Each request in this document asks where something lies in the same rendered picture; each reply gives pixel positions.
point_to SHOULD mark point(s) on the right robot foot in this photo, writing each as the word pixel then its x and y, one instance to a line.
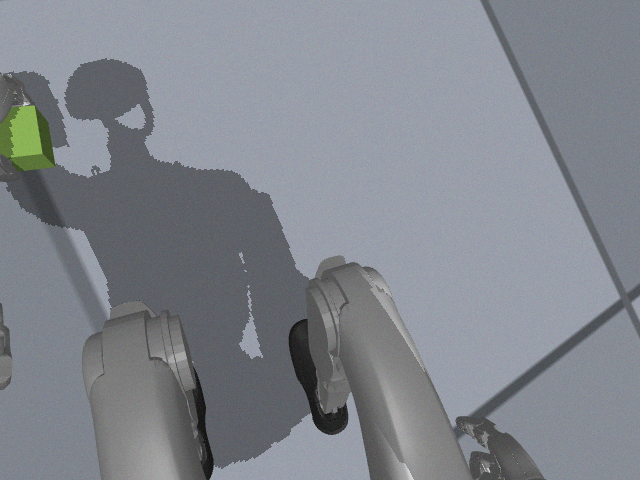
pixel 305 370

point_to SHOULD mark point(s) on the left robot foot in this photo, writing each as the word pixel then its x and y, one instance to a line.
pixel 207 458

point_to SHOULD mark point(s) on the small box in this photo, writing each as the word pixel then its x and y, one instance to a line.
pixel 25 139

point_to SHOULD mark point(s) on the right robot hand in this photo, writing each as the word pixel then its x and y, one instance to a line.
pixel 507 460

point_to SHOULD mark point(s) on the left robot hand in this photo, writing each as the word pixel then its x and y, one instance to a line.
pixel 12 94

